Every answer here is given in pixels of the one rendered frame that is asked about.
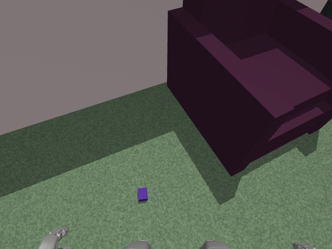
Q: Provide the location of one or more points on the left robot hand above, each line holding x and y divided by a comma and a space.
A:
51, 241

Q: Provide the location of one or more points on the armchair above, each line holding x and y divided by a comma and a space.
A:
252, 75

